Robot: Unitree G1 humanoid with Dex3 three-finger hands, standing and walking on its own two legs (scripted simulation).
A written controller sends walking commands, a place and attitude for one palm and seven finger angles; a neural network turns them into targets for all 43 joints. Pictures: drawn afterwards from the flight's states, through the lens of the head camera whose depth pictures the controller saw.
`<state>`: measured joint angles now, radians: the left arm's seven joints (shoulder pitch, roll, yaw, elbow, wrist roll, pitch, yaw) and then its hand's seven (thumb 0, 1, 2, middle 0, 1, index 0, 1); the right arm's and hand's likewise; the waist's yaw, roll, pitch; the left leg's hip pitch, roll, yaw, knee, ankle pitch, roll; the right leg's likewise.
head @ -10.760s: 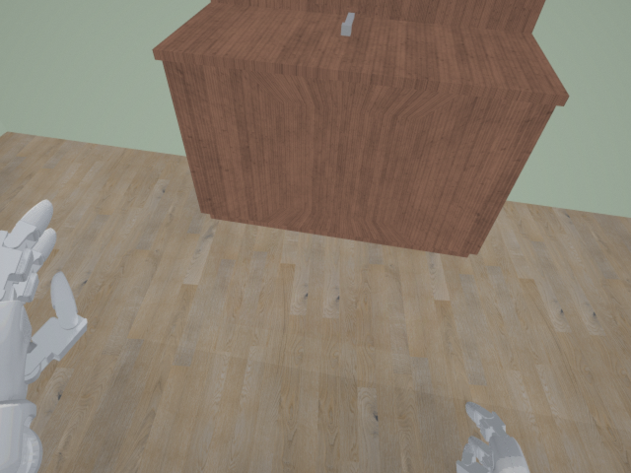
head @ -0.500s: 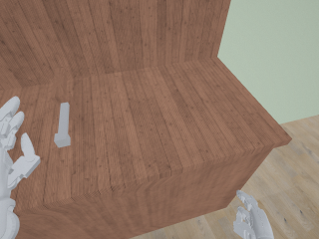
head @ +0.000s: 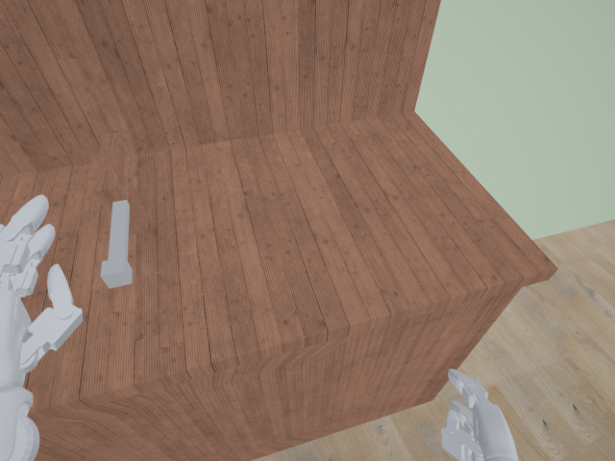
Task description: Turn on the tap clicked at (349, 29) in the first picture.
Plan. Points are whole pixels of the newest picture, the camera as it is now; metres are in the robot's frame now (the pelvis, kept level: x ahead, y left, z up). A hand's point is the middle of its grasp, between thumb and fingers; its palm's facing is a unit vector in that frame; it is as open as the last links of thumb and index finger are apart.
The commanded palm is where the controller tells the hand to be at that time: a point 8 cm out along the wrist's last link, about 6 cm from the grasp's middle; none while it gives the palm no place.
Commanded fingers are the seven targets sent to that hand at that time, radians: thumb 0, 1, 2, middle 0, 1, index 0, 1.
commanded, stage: look again from close up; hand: left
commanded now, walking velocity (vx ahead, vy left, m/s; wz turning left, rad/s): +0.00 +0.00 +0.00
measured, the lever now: (117, 272) +0.31 +0.28 +0.08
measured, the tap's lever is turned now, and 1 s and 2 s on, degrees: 0 0 0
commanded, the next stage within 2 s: shuffle to correct the standing spot in 0.04 s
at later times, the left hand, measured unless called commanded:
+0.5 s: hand (86, 307) +0.22 +0.23 +0.16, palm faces +0.36 -0.86 -0.35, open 7.4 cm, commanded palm +0.16 +0.27 +0.17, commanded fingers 0.00 0.90 0.90 -0.20 -0.30 -0.20 -0.30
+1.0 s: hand (114, 317) +0.21 +0.21 +0.16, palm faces +0.36 -0.85 -0.39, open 7.4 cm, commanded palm +0.16 +0.25 +0.17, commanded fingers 0.00 0.90 0.90 -0.20 -0.30 -0.20 -0.30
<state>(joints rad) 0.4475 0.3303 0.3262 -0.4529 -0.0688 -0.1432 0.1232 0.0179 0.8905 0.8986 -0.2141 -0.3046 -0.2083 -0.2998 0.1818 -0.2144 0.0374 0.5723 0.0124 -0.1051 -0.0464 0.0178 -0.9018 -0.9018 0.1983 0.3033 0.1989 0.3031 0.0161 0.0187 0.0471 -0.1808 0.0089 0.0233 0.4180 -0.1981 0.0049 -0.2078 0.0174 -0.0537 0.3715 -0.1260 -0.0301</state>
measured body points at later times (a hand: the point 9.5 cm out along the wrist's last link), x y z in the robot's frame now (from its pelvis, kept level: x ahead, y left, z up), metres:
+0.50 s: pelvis +0.00 +0.00 +0.00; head +0.02 +0.00 +0.45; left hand +0.19 +0.28 +0.18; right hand +0.18 -0.22 -0.07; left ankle +0.02 +0.11 -0.74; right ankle +0.05 -0.10 -0.74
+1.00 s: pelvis +0.00 -0.03 +0.00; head +0.01 -0.04 +0.45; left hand +0.19 +0.25 +0.18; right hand +0.17 -0.27 -0.09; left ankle +0.02 +0.11 -0.74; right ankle +0.05 -0.10 -0.74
